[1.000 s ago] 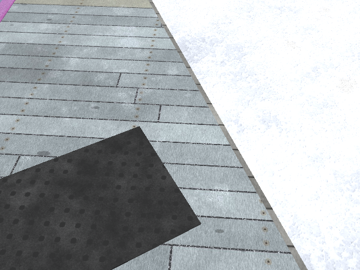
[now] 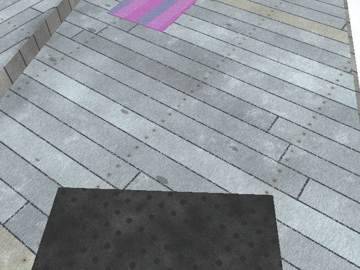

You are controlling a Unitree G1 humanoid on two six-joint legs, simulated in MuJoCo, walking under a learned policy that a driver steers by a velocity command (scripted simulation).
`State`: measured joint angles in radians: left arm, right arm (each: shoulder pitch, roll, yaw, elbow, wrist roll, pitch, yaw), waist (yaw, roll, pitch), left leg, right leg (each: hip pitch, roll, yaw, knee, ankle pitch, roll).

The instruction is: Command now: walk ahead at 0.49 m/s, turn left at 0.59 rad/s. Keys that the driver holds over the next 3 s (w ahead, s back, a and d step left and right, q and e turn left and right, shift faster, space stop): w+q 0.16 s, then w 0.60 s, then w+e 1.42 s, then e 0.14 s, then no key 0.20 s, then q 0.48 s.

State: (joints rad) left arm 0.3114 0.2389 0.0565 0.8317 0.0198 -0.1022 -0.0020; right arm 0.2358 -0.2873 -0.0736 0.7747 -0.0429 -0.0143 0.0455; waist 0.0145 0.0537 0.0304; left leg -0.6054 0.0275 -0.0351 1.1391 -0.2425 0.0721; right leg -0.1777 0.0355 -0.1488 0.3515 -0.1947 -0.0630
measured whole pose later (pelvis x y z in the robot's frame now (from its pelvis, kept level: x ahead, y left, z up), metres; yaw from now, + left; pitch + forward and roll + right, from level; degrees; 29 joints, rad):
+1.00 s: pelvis +0.56 +0.06 -0.01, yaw +7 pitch +0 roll +0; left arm 0.27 0.24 0.06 0.91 0.01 -0.05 -0.02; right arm 0.27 -0.24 -0.03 0.91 -0.04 -0.08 0.01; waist 0.00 0.02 0.06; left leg -0.39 0.02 0.00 1.14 -0.30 0.06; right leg -0.28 0.09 -0.05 0.44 -0.16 -0.11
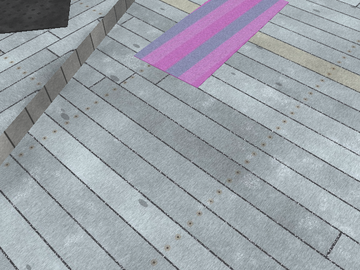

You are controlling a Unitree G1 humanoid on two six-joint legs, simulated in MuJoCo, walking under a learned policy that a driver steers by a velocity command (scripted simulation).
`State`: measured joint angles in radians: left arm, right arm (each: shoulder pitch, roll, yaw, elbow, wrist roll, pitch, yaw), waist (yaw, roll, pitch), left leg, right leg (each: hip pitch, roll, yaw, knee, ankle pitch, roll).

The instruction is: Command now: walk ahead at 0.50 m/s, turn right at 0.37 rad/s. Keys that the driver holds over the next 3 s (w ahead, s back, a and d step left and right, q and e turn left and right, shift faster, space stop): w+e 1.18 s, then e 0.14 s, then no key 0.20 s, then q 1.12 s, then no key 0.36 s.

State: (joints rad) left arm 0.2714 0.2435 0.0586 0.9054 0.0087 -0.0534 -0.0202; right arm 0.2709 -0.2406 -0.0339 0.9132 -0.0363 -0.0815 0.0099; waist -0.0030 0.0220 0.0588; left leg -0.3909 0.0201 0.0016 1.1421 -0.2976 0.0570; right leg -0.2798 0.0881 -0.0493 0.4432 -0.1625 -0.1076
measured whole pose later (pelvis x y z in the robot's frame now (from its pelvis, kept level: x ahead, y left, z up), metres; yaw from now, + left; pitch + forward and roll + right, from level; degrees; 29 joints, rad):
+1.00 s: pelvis +0.49 -0.10 -0.02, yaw -35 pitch +1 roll +0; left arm 0.08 0.26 0.05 0.72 0.03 -0.02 -0.04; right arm 0.36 -0.25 -0.04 0.88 -0.02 -0.05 0.00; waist -0.05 0.01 0.07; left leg -0.22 0.08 0.11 1.13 -0.43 -0.02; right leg -0.44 0.08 -0.08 0.62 -0.20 -0.13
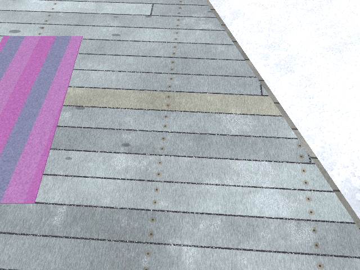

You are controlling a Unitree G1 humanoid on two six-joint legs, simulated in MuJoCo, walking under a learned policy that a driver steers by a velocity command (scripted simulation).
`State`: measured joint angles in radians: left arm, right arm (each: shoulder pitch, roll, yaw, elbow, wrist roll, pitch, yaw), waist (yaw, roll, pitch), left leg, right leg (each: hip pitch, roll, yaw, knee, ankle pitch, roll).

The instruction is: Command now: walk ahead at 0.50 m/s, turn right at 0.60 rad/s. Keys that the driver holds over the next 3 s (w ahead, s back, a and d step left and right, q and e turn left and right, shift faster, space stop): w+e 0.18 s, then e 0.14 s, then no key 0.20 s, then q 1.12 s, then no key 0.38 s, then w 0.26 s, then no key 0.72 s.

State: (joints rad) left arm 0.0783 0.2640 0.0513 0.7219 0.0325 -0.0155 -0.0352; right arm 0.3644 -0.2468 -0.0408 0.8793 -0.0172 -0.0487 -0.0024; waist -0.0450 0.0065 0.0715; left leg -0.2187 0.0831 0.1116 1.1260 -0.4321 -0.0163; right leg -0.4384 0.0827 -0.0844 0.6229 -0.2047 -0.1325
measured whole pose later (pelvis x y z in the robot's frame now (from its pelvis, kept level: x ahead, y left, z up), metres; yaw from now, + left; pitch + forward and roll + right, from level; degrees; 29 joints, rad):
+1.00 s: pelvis +0.26 +0.00 +0.03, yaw -5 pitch +0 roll +0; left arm 0.24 0.25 0.02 0.81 0.03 0.02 0.06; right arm 0.24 -0.30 -0.09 0.81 -0.02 0.06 0.01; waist -0.01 0.05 0.03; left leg -0.52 -0.07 -0.04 1.02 -0.39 -0.01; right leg -0.18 0.02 -0.04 0.41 -0.23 -0.05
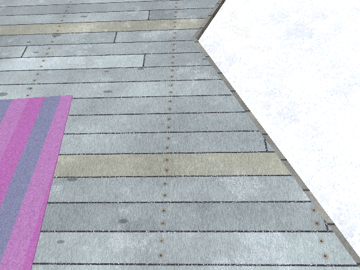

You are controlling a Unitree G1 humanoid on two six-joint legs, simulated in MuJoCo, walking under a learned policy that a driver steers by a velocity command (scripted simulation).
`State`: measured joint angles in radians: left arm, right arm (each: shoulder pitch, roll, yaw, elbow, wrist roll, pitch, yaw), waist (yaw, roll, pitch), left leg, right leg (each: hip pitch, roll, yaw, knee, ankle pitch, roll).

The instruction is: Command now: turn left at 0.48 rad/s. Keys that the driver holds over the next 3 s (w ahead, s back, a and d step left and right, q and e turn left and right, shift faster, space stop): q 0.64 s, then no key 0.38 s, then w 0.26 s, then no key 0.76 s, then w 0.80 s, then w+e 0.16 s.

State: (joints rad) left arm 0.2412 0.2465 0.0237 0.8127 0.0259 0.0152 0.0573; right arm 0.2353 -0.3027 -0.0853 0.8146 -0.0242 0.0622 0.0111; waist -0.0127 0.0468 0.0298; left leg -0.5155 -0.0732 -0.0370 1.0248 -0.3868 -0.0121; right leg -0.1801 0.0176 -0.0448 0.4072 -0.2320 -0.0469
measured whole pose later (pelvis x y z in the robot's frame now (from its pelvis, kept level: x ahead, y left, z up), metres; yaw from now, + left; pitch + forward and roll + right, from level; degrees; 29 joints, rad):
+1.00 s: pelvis +0.00 +0.01 +0.00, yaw +28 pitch -1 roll +1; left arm 0.18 0.23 0.00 0.77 0.02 0.01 0.02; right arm 0.21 -0.30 -0.05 0.81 -0.01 0.07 0.00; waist 0.00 0.05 0.06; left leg -0.28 -0.07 -0.11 0.78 -0.46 -0.04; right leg -0.21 0.02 0.01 0.42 -0.21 -0.05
